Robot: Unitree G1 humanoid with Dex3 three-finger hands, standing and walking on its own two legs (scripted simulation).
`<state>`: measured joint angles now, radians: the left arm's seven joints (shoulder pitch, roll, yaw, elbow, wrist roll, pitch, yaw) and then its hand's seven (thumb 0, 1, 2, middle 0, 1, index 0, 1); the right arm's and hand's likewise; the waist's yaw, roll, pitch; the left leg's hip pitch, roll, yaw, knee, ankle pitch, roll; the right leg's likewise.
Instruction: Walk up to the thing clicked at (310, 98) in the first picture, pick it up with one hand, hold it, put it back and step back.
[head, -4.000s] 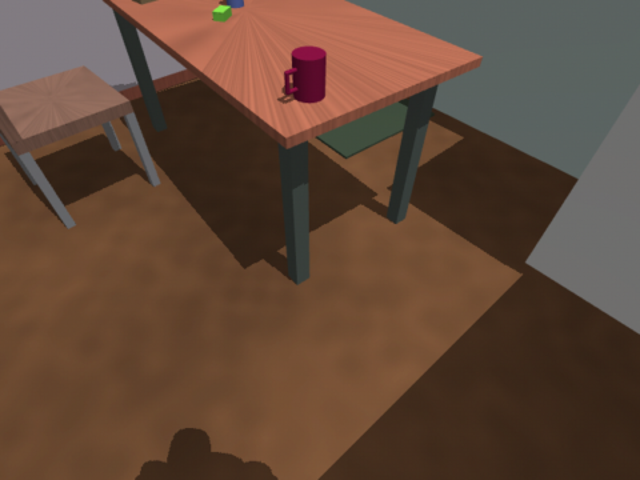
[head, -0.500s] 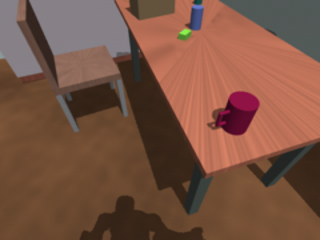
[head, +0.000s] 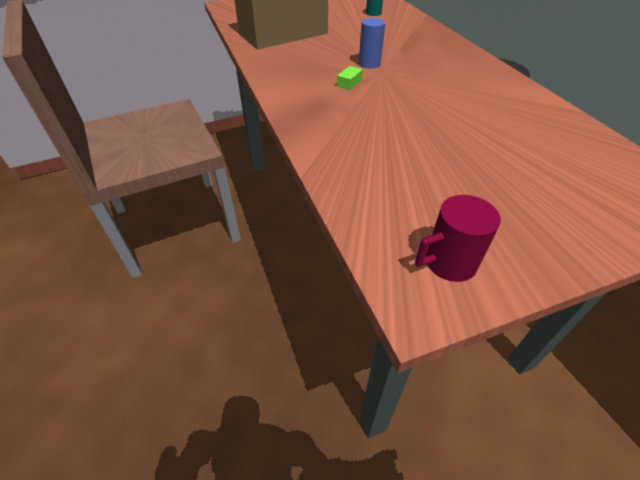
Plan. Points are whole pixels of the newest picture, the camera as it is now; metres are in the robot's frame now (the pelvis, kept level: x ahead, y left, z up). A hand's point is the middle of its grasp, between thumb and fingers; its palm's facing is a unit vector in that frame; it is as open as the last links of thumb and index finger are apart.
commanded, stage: walk up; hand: right
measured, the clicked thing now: (451, 242) +0.47 -0.19 +0.02
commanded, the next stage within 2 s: stand in 0.66 s
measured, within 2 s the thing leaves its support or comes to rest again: neither
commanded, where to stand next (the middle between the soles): +0.04 +0.01 m, yaw -1 degrees
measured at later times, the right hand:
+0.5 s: hand out of the picture +0.07 -0.26 -0.16, palm faces +0.03 +0.94 -0.33, open 7.4 cm
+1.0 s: hand out of the picture +0.09 -0.25 -0.15, palm faces +0.02 +0.94 -0.33, open 7.4 cm
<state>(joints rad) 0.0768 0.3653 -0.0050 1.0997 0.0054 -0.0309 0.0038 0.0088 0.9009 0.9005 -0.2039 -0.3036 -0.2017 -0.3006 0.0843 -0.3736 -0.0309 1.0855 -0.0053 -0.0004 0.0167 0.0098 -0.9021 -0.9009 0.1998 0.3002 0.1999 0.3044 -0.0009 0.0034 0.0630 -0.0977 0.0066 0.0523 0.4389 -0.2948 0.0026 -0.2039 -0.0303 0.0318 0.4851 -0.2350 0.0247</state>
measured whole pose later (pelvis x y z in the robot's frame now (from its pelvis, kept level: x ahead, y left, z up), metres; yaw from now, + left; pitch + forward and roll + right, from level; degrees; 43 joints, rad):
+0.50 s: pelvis +0.01 +0.00 +0.00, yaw -1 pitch -3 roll +1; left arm 0.08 0.35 0.01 1.12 0.01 -0.02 0.01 0.01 0.90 0.90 -0.20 -0.30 -0.20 -0.30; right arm 0.11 -0.36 -0.04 1.12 -0.01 0.00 0.02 0.01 -0.90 -0.90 0.20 0.30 0.20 0.30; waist -0.01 0.00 0.07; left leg -0.06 0.01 0.07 0.38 -0.28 0.00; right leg -0.17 -0.02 0.05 0.43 -0.21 0.03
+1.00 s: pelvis +0.00 +0.00 +0.01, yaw +0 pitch -3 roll +0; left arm 0.07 0.34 -0.01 1.13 0.01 -0.01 0.00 0.01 0.90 0.90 -0.20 -0.30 -0.20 -0.30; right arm 0.07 -0.35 -0.02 1.12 0.00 0.00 0.01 0.01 -0.90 -0.90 0.20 0.30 0.20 0.30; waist -0.01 0.00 0.07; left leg -0.03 0.01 0.06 0.30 -0.22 -0.01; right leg -0.14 -0.02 0.03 0.35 -0.16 0.02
